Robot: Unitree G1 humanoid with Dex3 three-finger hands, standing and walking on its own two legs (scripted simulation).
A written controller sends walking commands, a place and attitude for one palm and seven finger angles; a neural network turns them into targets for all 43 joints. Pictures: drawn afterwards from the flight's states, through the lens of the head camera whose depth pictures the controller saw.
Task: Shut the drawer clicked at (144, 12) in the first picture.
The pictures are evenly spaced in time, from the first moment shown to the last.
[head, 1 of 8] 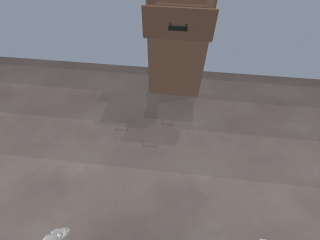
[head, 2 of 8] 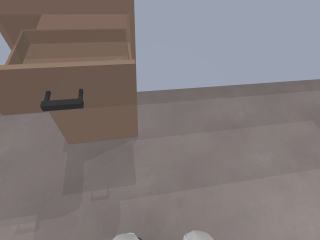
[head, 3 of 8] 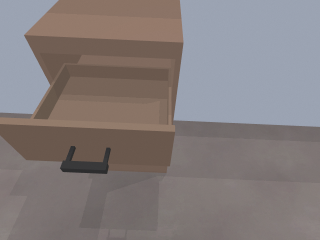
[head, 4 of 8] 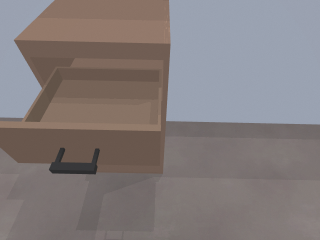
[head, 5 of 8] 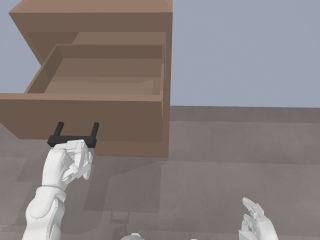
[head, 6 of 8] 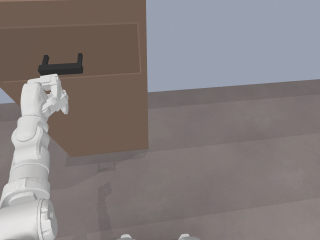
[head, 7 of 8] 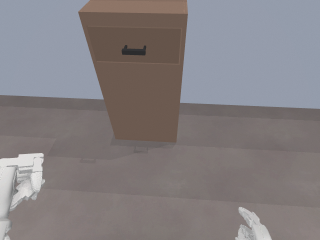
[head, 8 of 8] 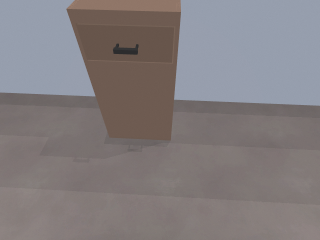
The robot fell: no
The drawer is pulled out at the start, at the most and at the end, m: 0.29 0.29 0.00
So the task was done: yes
